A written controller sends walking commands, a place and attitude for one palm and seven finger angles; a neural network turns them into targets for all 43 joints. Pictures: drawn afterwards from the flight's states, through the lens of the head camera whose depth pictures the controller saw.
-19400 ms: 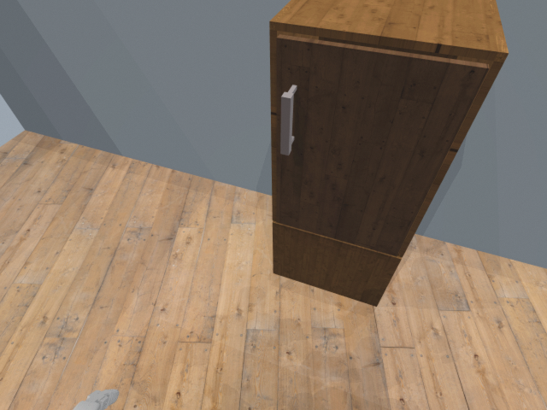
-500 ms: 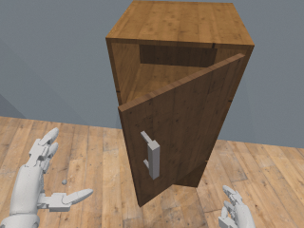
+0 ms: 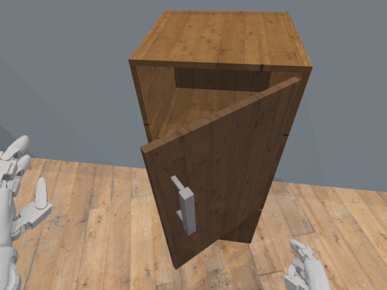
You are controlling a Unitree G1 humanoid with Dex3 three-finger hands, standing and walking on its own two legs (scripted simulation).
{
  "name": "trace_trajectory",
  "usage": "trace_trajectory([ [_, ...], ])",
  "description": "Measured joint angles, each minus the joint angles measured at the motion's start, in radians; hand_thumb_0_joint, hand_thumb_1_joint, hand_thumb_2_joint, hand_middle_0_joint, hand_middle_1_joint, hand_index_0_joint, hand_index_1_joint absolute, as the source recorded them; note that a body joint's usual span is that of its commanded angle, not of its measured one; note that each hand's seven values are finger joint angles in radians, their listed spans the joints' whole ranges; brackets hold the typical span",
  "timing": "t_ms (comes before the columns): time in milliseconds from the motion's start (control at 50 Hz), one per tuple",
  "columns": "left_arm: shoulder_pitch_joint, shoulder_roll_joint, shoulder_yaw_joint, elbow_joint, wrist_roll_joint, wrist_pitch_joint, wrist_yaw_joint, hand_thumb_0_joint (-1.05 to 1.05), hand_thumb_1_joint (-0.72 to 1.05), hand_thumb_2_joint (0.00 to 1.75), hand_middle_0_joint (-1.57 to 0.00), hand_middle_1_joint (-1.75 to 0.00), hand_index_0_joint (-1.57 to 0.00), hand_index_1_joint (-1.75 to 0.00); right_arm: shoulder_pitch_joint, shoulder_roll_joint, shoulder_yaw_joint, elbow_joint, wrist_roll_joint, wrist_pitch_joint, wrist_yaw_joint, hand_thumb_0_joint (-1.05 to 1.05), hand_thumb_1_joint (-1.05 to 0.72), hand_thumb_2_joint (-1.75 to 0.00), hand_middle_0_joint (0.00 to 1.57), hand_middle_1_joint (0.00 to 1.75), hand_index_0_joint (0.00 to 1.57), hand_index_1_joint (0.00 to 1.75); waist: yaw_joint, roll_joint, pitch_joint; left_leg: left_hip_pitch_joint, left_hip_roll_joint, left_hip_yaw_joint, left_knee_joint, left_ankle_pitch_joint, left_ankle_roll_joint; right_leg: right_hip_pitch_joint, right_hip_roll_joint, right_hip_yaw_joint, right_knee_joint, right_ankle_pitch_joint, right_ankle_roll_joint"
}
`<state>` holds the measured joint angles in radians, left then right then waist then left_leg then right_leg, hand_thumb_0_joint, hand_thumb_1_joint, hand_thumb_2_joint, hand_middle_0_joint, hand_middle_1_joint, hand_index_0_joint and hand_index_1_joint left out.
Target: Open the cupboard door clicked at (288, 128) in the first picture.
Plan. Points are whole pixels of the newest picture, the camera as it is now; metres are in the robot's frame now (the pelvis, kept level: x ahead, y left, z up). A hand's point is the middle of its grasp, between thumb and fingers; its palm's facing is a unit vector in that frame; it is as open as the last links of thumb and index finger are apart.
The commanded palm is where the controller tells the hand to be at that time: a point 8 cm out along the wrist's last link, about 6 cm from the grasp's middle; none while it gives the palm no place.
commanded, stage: draw the hand back to the body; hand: left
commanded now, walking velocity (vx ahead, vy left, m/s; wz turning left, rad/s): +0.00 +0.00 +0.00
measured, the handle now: (183, 206) +0.28 +0.07 +0.03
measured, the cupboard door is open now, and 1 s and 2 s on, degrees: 42 42 42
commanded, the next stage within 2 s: step back with the hand held close in 0.26 s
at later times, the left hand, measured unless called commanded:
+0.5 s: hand (45, 210) +0.18 +0.26 +0.16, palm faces +0.45 -0.77 -0.45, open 7.5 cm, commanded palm +0.12 +0.29 +0.17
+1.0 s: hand out of the picture +0.10 +0.28 +0.15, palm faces +0.41 -0.76 -0.50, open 7.4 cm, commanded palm +0.04 +0.32 +0.17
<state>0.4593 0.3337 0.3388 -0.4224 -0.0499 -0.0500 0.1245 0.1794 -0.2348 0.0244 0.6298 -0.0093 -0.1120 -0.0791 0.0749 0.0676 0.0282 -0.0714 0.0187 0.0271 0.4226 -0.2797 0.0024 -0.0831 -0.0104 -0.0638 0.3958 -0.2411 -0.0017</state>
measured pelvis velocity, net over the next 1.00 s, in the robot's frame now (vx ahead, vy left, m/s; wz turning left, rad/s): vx -0.10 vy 0.02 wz -0.01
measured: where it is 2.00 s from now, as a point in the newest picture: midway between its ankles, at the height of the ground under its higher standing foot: outside the picture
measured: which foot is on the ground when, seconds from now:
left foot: down 0.00-1.00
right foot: down 0.00-1.00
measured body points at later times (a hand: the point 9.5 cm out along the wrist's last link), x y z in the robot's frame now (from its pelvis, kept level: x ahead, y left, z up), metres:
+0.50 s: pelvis -0.02 -0.01 +0.00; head -0.02 -0.03 +0.45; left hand +0.15 +0.30 +0.18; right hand +0.17 -0.23 -0.09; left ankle -0.03 +0.11 -0.74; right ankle -0.01 -0.12 -0.74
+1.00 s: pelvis -0.10 +0.02 -0.02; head -0.08 +0.03 +0.43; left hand +0.07 +0.32 +0.17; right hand +0.08 -0.22 -0.09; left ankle -0.03 +0.11 -0.74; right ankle -0.01 -0.12 -0.74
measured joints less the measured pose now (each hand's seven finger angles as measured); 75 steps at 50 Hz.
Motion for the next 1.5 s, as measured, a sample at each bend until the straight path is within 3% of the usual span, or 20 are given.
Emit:
trace_trajectory([
  [140, 0.016, -0.018, -0.035, 0.023, -0.001, -0.003, -0.014, 0.02, 0.86, 0.88, -0.21, -0.30, -0.21, -0.31, 0.001, 0.002, -0.008, 0.008, 0.000, 0.010, -0.002, 0.02, -0.90, -0.90, 0.20, 0.30, 0.20, 0.30, -0.005, 0.003, 0.009, 0.009, 0.009, 0.001, -0.014, 0.013, -0.007, 0.007, 0.010, 0.001, -0.012, 0.012, -0.009],
  [400, 0.003, -0.009, -0.020, 0.038, -0.001, -0.026, -0.012, 0.02, 0.88, 0.89, -0.21, -0.30, -0.21, -0.31, 0.003, 0.007, -0.013, 0.030, 0.002, -0.008, -0.007, 0.02, -0.90, -0.90, 0.20, 0.30, 0.20, 0.30, -0.005, 0.011, 0.017, 0.016, 0.021, 0.000, -0.020, 0.029, -0.016, 0.018, 0.023, -0.001, -0.028, 0.033, -0.019],
  [520, -0.008, 0.027, 0.046, 0.049, 0.008, -0.077, -0.015, 0.02, 0.88, 0.90, -0.21, -0.30, -0.21, -0.31, -0.019, 0.004, -0.004, -0.012, 0.006, 0.032, 0.002, 0.02, -0.90, -0.90, 0.20, 0.30, 0.20, 0.30, -0.040, 0.006, 0.015, -0.080, 0.029, -0.010, 0.019, 0.034, -0.012, -0.054, 0.030, -0.009, -0.036, 0.061, -0.018],
  [680, 0.103, 0.052, 0.015, -0.046, 0.013, -0.073, -0.020, 0.02, 0.89, 0.90, -0.21, -0.30, -0.21, -0.31, -0.027, -0.008, -0.035, -0.053, 0.008, 0.072, -0.008, 0.02, -0.90, -0.90, 0.20, 0.30, 0.20, 0.30, -0.066, -0.029, 0.034, -0.156, 0.006, 0.024, 0.035, 0.056, 0.007, -0.155, 0.004, 0.024, 0.012, 0.078, 0.003],
  [840, 0.109, 0.109, 0.081, -0.103, 0.015, -0.101, 0.005, 0.02, 0.88, 0.89, -0.22, -0.30, -0.21, -0.31, -0.014, 0.011, -0.039, -0.074, 0.012, 0.077, -0.012, 0.02, -0.90, -0.90, 0.20, 0.30, 0.20, 0.30, -0.068, -0.073, 0.035, -0.214, -0.013, 0.034, 0.083, 0.070, 0.027, -0.219, -0.017, 0.035, 0.071, 0.090, 0.018],
  [980, 0.087, 0.073, 0.092, -0.089, 0.043, -0.128, 0.017, 0.02, 0.88, 0.90, -0.21, -0.30, -0.21, -0.31, 0.005, 0.020, -0.023, -0.094, 0.012, 0.050, -0.003, 0.02, -0.90, -0.90, 0.20, 0.30, 0.20, 0.30, -0.063, -0.071, 0.037, -0.281, -0.019, 0.027, 0.164, 0.068, 0.042, -0.276, -0.023, 0.033, 0.143, 0.092, 0.024],
  [1140, 0.060, 0.050, 0.071, -0.132, 0.043, -0.151, 0.038, 0.02, 0.88, 0.90, -0.21, -0.30, -0.21, -0.31, 0.016, 0.015, -0.015, -0.054, 0.001, 0.030, 0.001, 0.02, -0.90, -0.90, 0.20, 0.30, 0.21, 0.30, -0.059, -0.085, 0.058, -0.381, -0.024, 0.005, 0.286, -0.062, 0.030, -0.336, -0.022, 0.026, 0.173, 0.117, 0.014],
  [1200, 0.051, 0.063, 0.073, -0.149, 0.041, -0.157, 0.044, 0.02, 0.88, 0.90, -0.22, -0.30, -0.21, -0.31, 0.020, 0.011, -0.016, -0.049, -0.002, 0.030, -0.009, 0.02, -0.90, -0.90, 0.20, 0.30, 0.21, 0.30, -0.069, -0.077, 0.071, -0.395, -0.015, 0.003, 0.279, 0.021, 0.053, -0.370, -0.009, 0.031, 0.252, -0.014, 0.021],
  [1260, 0.025, 0.099, 0.099, -0.150, 0.051, -0.151, 0.046, 0.02, 0.88, 0.90, -0.22, -0.30, -0.21, -0.31, 0.033, 0.035, -0.032, -0.036, -0.007, 0.009, -0.012, 0.02, -0.90, -0.90, 0.20, 0.30, 0.20, 0.30, -0.094, -0.047, 0.077, -0.398, 0.000, -0.032, 0.224, 0.154, 0.065, -0.407, 0.054, 0.071, 0.571, -0.156, 0.022],
  [1320, 0.035, 0.129, 0.141, -0.160, 0.039, -0.162, 0.053, 0.02, 0.88, 0.90, -0.22, -0.30, -0.21, -0.31, 0.042, 0.069, -0.031, -0.008, 0.000, -0.009, 0.008, 0.02, -0.90, -0.90, 0.20, 0.30, 0.20, 0.30, -0.090, -0.053, 0.045, -0.399, 0.010, -0.042, 0.142, 0.191, 0.056, -0.361, 0.083, 0.080, 0.698, -0.208, 0.019],
  [1360, 0.065, 0.129, 0.156, -0.169, 0.026, -0.162, 0.060, 0.02, 0.88, 0.90, -0.22, -0.30, -0.21, -0.31, 0.044, 0.082, -0.025, 0.001, 0.000, -0.019, 0.019, 0.02, -0.90, -0.90, 0.20, 0.30, 0.20, 0.30, -0.084, -0.054, 0.013, -0.402, 0.020, -0.037, 0.075, 0.236, 0.047, -0.289, 0.080, 0.061, 0.642, -0.238, 0.013],
  [1440, 0.095, 0.108, 0.137, -0.170, 0.002, -0.150, 0.054, 0.02, 0.89, 0.90, -0.21, -0.30, -0.21, -0.31, 0.023, 0.089, -0.010, 0.000, -0.005, -0.034, 0.031, 0.02, -0.90, -0.90, 0.20, 0.30, 0.21, 0.30, -0.064, -0.057, -0.030, -0.421, 0.032, -0.014, -0.054, 0.334, 0.030, -0.108, 0.073, 0.020, 0.319, -0.284, -0.010],
  [1480, 0.094, 0.111, 0.127, -0.166, -0.008, -0.150, 0.043, 0.02, 0.89, 0.90, -0.21, -0.30, -0.21, -0.31, -0.004, 0.087, -0.005, -0.011, -0.006, -0.036, 0.037, 0.02, -0.90, -0.90, 0.20, 0.30, 0.21, 0.30, -0.048, -0.081, -0.032, -0.458, 0.020, 0.017, -0.060, 0.346, 0.014, -0.023, 0.050, 0.025, 0.096, -0.219, -0.040],
  [1500, 0.093, 0.114, 0.126, -0.166, -0.009, -0.155, 0.036, 0.02, 0.89, 0.90, -0.21, -0.30, -0.21, -0.31, -0.027, 0.083, -0.001, -0.013, -0.004, -0.034, 0.038, 0.02, -0.90, -0.90, 0.20, 0.30, 0.21, 0.30, -0.033, -0.102, -0.024, -0.497, 0.011, 0.036, -0.005, 0.290, -0.001, -0.013, 0.027, 0.049, 0.032, -0.160, -0.057],
])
